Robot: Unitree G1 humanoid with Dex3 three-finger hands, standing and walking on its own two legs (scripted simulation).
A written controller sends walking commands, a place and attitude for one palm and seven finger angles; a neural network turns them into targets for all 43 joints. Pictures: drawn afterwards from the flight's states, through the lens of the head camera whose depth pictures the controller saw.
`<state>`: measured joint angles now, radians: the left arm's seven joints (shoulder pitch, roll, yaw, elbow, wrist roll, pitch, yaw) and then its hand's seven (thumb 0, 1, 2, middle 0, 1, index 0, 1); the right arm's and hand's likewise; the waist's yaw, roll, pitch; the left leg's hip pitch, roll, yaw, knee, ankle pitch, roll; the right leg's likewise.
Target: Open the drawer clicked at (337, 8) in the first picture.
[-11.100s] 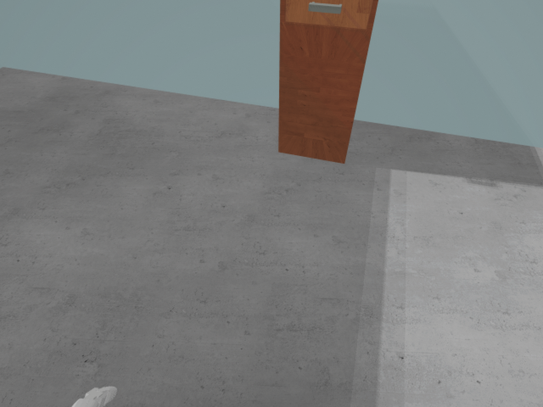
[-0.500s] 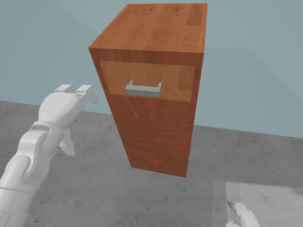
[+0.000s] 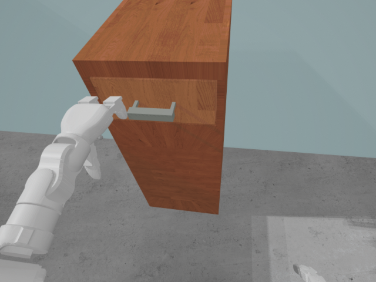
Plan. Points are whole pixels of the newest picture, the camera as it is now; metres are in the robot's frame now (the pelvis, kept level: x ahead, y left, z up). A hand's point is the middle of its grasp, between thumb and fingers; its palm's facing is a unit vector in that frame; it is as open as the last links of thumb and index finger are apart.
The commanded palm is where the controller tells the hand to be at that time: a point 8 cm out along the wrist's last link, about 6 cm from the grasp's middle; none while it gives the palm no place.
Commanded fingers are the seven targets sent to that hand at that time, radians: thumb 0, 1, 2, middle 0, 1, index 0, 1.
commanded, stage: move the hooked fingers above the handle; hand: left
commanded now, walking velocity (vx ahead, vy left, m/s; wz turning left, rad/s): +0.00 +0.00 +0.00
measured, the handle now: (152, 109) +0.55 +0.16 +0.04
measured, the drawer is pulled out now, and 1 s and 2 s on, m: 0.00 0.00 0.00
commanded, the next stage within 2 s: none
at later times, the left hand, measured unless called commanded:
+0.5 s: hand (126, 131) +0.41 +0.18 +0.10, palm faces -0.06 -0.05 -1.00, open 13.8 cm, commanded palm +0.40 +0.20 +0.17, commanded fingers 0.00 -0.50 0.30 -0.30 -1.20 -0.30 -1.20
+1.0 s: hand (160, 112) +0.48 +0.11 +0.09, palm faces -0.03 -0.06 -1.00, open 13.8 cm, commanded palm +0.47 +0.16 +0.15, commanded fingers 0.00 -0.50 0.30 -0.30 -1.20 -0.30 -1.20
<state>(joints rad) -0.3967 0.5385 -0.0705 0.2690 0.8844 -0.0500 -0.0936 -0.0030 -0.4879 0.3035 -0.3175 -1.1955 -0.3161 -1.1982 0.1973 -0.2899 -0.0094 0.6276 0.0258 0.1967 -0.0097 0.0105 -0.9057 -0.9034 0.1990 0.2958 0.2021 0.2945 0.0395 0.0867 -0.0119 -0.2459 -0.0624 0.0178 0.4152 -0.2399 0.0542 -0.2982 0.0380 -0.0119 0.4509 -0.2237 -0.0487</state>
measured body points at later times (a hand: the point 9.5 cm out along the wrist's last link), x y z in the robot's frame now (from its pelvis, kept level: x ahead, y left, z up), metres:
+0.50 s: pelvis +0.01 -0.01 -0.01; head +0.05 -0.04 +0.44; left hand +0.40 +0.18 +0.15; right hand +0.18 -0.24 -0.13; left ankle -0.02 +0.09 -0.74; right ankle +0.00 -0.09 -0.74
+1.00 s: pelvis +0.01 +0.01 -0.01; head +0.06 -0.02 +0.43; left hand +0.48 +0.12 +0.14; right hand +0.06 -0.26 -0.15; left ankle -0.02 +0.09 -0.74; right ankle +0.00 -0.09 -0.74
